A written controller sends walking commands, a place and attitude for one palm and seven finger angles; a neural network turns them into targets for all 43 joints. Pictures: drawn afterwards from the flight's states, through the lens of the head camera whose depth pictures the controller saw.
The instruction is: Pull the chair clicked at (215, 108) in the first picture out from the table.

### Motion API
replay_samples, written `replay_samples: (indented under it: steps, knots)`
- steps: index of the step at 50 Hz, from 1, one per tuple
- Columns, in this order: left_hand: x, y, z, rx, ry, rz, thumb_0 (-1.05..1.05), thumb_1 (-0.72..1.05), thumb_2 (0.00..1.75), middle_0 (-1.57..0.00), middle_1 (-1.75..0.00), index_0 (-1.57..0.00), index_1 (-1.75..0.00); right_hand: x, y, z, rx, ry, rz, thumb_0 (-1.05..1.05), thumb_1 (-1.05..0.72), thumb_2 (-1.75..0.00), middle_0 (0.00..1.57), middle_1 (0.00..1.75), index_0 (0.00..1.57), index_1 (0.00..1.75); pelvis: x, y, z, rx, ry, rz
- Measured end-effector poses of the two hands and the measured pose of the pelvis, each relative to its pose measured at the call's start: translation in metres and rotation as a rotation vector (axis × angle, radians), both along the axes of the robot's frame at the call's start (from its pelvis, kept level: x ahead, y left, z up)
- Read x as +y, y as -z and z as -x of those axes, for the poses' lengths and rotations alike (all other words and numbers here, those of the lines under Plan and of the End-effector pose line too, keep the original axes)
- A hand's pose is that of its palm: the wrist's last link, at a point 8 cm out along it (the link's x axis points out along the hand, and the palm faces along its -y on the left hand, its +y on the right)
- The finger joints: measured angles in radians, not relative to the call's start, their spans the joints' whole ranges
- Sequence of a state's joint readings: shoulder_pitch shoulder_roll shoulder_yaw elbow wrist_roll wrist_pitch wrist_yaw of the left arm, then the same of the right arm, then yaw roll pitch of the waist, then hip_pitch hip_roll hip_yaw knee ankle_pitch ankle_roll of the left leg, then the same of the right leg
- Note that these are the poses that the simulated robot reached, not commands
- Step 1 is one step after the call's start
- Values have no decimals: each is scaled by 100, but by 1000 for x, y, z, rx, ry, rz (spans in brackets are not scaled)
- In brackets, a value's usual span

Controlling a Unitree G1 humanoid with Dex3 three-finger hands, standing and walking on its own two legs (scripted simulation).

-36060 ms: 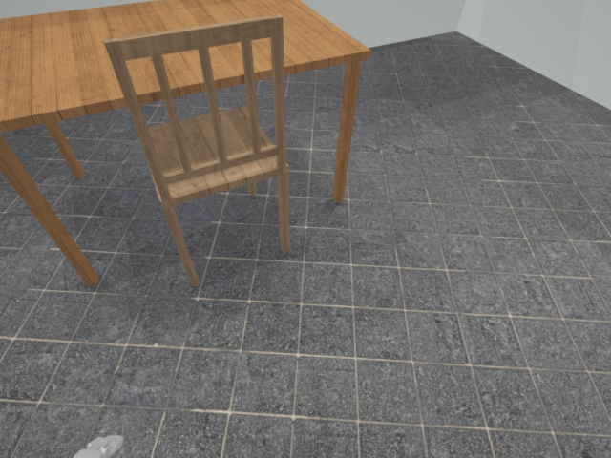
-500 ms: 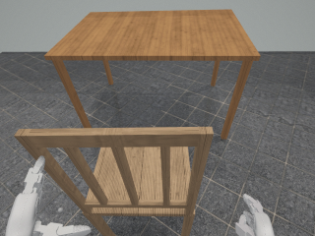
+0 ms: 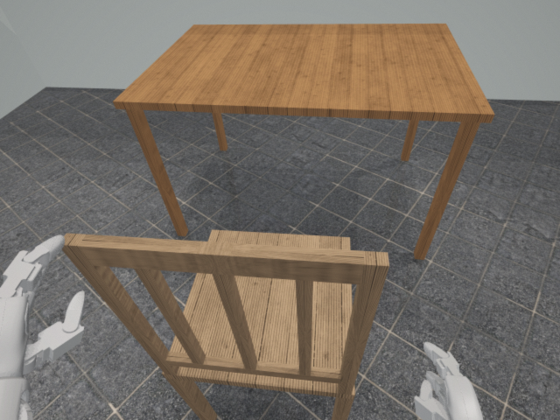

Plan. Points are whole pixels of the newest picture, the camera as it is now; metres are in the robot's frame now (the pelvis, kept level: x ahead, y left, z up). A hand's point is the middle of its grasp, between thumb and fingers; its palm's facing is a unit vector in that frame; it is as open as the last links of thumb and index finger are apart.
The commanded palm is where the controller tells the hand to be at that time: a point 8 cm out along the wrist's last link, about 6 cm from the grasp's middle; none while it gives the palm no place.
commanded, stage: draw the hand back to the body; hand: left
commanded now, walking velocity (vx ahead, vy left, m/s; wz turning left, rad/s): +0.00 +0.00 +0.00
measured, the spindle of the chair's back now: (239, 326) +0.27 +0.13 -0.05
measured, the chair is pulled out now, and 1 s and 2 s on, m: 0.57 0.57 0.57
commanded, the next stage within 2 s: step back with the hand held close in 0.36 s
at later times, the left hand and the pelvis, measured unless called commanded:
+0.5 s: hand (81, 284) +0.20 +0.25 +0.17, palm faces +0.46 -0.76 -0.46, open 7.4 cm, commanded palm +0.15 +0.29 +0.18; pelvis +0.00 +0.00 +0.00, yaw -2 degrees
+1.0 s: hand (28, 332) +0.14 +0.28 +0.17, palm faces +0.43 -0.75 -0.50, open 7.4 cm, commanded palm +0.09 +0.31 +0.18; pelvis -0.06 +0.01 +0.00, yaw -3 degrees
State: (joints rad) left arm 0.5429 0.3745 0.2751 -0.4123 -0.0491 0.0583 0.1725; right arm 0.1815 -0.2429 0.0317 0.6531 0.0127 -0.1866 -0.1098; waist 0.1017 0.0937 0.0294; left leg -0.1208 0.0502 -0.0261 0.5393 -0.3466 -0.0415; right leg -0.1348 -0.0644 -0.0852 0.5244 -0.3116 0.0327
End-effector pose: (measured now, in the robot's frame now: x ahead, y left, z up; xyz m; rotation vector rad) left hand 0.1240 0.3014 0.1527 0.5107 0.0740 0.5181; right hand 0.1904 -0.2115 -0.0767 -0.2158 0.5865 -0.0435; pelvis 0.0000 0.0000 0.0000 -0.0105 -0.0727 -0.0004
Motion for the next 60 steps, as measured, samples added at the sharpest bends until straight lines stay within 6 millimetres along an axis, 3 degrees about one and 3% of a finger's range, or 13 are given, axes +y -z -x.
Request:
replay_samples:
  steps: [5, 7, 14, 22, 34, 39, 46, 52, 60]
  knots:
    - [-2, -45, -14, -201, 14, -77, 2, 77, 84, -20, -28, -29, -33, -1, -2, -4, -14, -4, -16, 2, -90, -90, 20, 30, 20, 30, -2, -1, 0, -8, 3, -3]
    - [-5, -53, -21, -244, 34, -88, 1, 81, 86, -20, -28, -27, -32, -4, -2, -4, -12, 14, -29, 2, -90, -90, 20, 30, 20, 30, -2, -2, 0, -5, 8, -5]
    - [-11, -21, -34, -130, 72, -15, 1, 88, 89, -19, -29, -22, -31, -22, 3, 13, 56, 101, -35, 1, -90, -90, 20, 30, 20, 30, -6, -4, 1, 12, 29, -6]
    - [-16, -37, -28, -163, 97, -63, 2, 89, 90, -18, -29, -21, -30, -37, 10, 31, 114, 135, 6, 2, -91, -90, 20, 30, 20, 30, -4, -4, -2, 11, 31, -2]
    - [-6, -42, -43, -150, 181, -125, 2, 89, 90, -21, -30, -21, -30, -27, 8, 40, 130, 175, -20, 1, -91, -90, 20, 30, 20, 30, 8, -6, 17, 50, 54, -7]
    - [-9, -30, -28, -65, 241, -124, 2, 89, 90, -21, -30, -21, -30, -22, 5, 54, 142, 218, -25, 1, -91, -90, 20, 30, 20, 30, 15, -5, 29, 65, 62, -14]
    - [5, -39, 6, -145, 212, -154, 2, 89, 90, -21, -29, -22, -30, -14, 1, 79, 152, 204, 3, 1, -91, -90, 20, 30, 20, 30, 15, -2, 50, 60, 52, -13]
    - [11, -31, 36, -193, 140, -107, 2, 89, 90, -21, -30, -21, -30, -11, 1, 99, 124, 167, 21, 1, -91, -90, 20, 30, 20, 30, 14, 1, 71, 55, 45, 0]
    - [10, -30, 51, -232, 171, -103, 2, 89, 90, -21, -30, -21, -30, -10, 2, 134, 136, 151, 65, 1, -91, -90, 20, 30, 20, 30, 20, 3, 96, 66, 34, 12]
